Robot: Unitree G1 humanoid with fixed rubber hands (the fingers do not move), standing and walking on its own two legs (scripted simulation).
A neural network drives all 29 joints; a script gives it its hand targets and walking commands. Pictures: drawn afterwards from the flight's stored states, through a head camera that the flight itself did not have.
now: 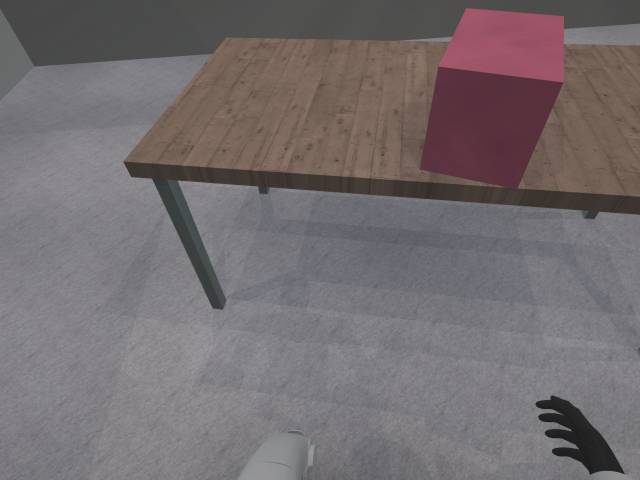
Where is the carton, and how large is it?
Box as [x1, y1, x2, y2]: [420, 8, 563, 188]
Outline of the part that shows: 466,8 438,66 420,169 516,188 563,82 563,16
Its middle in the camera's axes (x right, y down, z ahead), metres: +0.36 -0.32 +0.82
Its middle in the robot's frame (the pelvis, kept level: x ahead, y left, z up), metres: +0.88 -0.23 +0.06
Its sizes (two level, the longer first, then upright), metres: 0.313 0.199 0.222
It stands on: a table, 0.68 m high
